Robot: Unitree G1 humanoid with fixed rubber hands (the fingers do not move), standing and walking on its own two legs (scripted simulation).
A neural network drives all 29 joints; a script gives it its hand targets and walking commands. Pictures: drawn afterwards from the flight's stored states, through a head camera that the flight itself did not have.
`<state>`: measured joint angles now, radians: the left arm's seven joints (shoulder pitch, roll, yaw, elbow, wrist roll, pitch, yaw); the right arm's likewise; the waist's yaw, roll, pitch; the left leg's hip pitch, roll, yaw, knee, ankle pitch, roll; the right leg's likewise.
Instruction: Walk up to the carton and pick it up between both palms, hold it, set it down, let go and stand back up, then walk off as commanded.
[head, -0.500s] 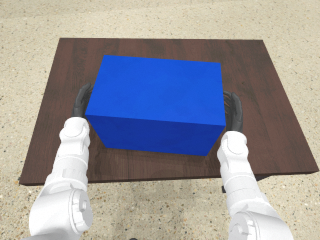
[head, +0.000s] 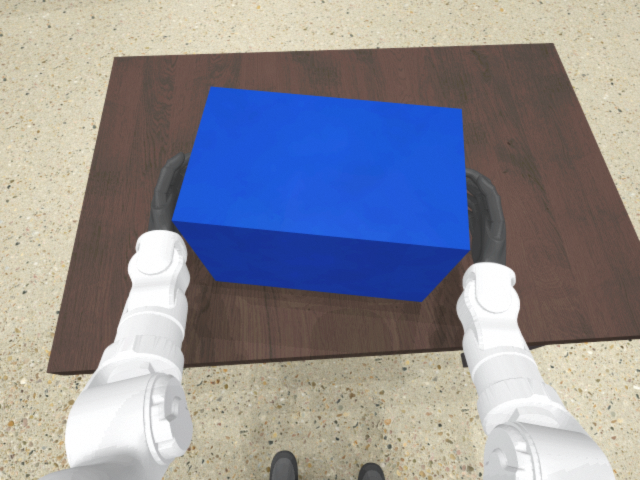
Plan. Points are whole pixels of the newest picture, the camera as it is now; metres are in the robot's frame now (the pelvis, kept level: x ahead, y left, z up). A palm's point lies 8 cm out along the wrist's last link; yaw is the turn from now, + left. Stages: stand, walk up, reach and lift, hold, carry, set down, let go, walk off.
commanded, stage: set down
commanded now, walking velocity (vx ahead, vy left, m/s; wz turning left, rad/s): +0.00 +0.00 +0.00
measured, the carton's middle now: (325, 204) +0.47 +0.03 -0.02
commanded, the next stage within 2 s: none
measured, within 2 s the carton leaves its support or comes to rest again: rests again in 0.10 s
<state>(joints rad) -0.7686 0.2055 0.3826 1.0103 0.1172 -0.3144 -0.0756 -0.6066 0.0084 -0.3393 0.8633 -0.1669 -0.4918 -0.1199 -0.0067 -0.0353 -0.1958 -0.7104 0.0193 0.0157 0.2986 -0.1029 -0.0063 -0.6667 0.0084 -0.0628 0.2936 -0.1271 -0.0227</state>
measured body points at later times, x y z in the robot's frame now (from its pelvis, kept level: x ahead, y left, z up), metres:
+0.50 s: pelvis -0.02 +0.03 -0.01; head +0.11 +0.05 +0.42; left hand +0.44 +0.24 +0.01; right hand +0.42 -0.15 +0.01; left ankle -0.02 +0.12 -0.74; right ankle -0.04 -0.11 -0.74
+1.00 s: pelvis -0.03 +0.03 -0.01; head +0.07 +0.04 +0.43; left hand +0.44 +0.24 +0.05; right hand +0.42 -0.15 +0.05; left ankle -0.02 +0.12 -0.74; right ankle -0.04 -0.11 -0.74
